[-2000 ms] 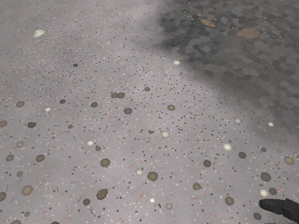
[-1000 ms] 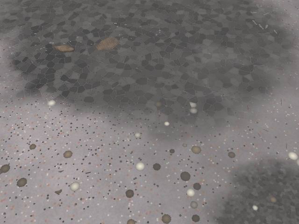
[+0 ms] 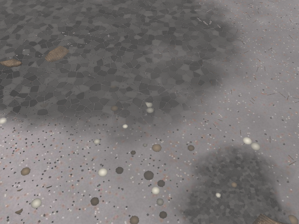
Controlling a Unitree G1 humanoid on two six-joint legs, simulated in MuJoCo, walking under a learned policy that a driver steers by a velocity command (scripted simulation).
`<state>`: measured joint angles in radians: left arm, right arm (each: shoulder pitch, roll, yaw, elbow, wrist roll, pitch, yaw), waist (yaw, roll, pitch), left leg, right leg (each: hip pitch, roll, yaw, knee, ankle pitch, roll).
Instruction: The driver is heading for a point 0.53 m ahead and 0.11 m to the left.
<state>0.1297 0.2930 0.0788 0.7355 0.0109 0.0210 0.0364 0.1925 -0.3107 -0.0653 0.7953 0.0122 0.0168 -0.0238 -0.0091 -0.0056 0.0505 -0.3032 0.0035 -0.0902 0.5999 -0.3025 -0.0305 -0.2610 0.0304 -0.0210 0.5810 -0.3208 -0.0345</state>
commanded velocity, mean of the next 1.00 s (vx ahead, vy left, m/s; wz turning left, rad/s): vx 0.30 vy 0.00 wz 0.34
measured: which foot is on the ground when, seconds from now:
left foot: down 0.00-0.02, up 0.04-0.40, down 0.42-0.90, up 0.92-1.00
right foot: down 0.00-0.42, up 0.44-0.86, down 0.88-1.00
